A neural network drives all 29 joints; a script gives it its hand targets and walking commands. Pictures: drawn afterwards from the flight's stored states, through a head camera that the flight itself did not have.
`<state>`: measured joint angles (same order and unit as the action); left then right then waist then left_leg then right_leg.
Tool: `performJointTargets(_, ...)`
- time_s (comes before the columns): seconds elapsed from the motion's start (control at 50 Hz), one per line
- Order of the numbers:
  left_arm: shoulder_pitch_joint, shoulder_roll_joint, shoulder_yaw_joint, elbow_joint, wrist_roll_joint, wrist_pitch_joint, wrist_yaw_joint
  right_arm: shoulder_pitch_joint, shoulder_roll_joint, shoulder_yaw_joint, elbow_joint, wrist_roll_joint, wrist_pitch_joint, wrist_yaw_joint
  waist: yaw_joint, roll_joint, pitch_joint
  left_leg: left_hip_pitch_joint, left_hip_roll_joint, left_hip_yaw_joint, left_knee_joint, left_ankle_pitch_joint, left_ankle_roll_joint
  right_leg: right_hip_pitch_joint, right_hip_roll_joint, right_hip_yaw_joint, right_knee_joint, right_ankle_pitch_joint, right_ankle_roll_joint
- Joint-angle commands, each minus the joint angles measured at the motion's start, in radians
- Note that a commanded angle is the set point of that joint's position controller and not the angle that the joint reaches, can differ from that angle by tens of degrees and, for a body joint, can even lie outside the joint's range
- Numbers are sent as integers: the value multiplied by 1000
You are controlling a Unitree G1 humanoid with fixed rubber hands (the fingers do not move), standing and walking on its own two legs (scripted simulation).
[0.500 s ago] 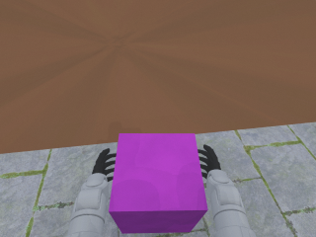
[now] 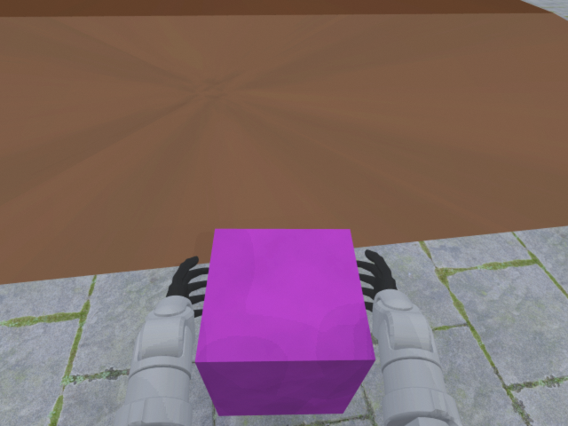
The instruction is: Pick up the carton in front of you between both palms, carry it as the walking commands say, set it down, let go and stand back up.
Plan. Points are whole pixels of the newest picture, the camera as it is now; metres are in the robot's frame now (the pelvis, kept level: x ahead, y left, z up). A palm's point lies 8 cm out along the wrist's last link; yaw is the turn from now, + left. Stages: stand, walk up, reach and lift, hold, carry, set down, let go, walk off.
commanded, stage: reach and lift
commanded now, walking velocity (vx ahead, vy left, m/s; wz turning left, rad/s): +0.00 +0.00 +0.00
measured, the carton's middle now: (282, 325) +0.30 +0.00 -0.05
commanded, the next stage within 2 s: hold in 0.56 s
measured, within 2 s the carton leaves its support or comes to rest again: neither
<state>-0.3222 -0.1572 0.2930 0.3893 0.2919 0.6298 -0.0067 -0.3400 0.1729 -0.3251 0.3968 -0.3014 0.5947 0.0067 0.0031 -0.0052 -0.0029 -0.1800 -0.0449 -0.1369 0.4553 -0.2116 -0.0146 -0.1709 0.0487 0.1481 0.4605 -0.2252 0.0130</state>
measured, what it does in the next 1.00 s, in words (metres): stands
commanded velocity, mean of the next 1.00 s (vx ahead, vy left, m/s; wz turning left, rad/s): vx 0.00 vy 0.00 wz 0.00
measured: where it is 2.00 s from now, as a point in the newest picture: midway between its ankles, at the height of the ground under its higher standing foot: outside the picture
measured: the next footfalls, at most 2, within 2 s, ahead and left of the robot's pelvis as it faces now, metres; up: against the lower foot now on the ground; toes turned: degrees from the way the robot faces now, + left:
left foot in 1.72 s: +0.16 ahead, +0.09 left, +0.00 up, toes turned +7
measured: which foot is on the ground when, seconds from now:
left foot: down 0.00-1.00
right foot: down 0.00-1.00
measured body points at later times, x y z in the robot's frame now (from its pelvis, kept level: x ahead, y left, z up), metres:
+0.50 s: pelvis +0.02 +0.00 +0.01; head -0.02 +0.00 +0.45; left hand +0.31 +0.15 +0.03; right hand +0.32 -0.15 +0.03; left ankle +0.03 +0.13 -0.74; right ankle +0.02 -0.13 -0.74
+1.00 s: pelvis +0.01 +0.00 +0.01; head -0.04 +0.00 +0.45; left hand +0.31 +0.15 +0.04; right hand +0.31 -0.15 +0.05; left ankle +0.03 +0.13 -0.74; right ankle +0.02 -0.13 -0.74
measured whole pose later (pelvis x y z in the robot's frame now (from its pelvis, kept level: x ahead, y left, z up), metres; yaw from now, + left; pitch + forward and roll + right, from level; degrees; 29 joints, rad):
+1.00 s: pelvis +0.01 +0.00 +0.01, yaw +0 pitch -7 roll +0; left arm -0.28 -0.16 0.23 0.25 0.28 0.77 -0.01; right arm -0.30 0.16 -0.26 0.26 -0.29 0.74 0.01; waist 0.00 0.00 0.01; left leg -0.06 -0.04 -0.13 0.37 -0.18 -0.01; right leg -0.05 0.04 0.14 0.37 -0.20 0.01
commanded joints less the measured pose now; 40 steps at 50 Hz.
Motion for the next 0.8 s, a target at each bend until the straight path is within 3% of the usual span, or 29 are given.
performJointTargets(0.0, -567, -956, -563, -24, -238, -37, -242, -479, 963, 562, 56, 223, 4, 251, -2, 8, -254, 107, -42, 76, -81, 74, 2, 39, 43, -81, -92, 80, -2)
performJointTargets(0.3, -449, -933, -604, -136, -266, 3, -229, -364, 935, 602, -51, 249, 41, 245, -2, 8, -259, 172, -49, 66, -108, 235, -5, 110, 51, -74, -118, 234, 6)
performJointTargets(0.52, -425, -916, -616, -185, -277, 28, -229, -338, 931, 620, -101, 264, 68, 239, -1, 2, -239, 182, -53, 65, -120, 247, -3, 132, 50, -70, -132, 264, 12)
performJointTargets(0.62, -437, -920, -690, -275, -323, 54, -227, -344, 942, 688, -191, 304, 96, 231, -10, -1, -285, 217, -54, 61, -127, 295, -6, 174, 48, -66, -139, 326, 18)
performJointTargets(0.78, -443, -876, -607, -210, -273, 101, -227, -363, 892, 613, -136, 266, 142, 235, 0, 3, -144, 169, -49, 72, -159, 118, 2, 123, 43, -75, -169, 135, 9)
